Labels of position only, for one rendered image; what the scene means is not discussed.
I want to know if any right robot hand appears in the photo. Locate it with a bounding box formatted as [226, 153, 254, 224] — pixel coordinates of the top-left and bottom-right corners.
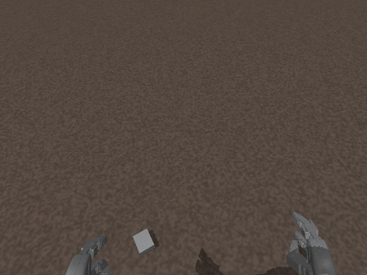
[286, 212, 337, 275]

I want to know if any left robot hand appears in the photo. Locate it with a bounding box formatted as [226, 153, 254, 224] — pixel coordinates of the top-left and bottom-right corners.
[65, 235, 113, 275]

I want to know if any small box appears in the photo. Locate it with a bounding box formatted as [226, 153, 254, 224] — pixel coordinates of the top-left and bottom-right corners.
[133, 229, 155, 256]

